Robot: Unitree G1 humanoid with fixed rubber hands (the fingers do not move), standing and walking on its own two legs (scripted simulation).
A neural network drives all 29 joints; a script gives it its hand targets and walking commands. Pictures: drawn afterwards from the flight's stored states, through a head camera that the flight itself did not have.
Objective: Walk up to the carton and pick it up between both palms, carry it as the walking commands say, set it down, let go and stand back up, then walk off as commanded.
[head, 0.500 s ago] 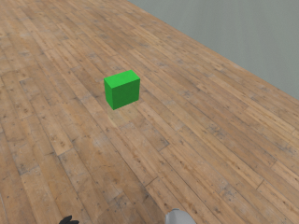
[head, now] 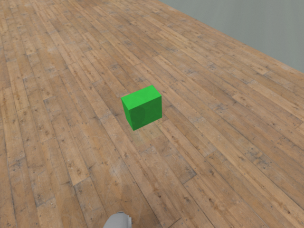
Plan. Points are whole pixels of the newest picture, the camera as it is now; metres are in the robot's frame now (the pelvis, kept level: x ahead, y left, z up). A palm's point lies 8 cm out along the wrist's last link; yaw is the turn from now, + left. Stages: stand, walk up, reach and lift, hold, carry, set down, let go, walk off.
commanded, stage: walk up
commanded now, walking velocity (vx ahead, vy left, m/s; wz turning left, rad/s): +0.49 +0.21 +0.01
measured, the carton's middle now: (142, 108) +1.07 +0.14 -0.65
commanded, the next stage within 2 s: none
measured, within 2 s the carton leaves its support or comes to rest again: neither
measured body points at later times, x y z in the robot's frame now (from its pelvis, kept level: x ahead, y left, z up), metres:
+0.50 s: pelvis +0.24 +0.09 +0.00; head +0.27 +0.12 +0.45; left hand +0.29 +0.33 -0.16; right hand +0.23 -0.16 -0.13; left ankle +0.23 +0.19 -0.75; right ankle +0.26 -0.07 -0.66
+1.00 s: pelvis +0.46 +0.03 +0.00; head +0.50 -0.01 +0.45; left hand +0.47 +0.29 -0.13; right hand +0.50 -0.22 -0.17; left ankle +0.45 +0.20 -0.66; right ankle +0.50 -0.07 -0.75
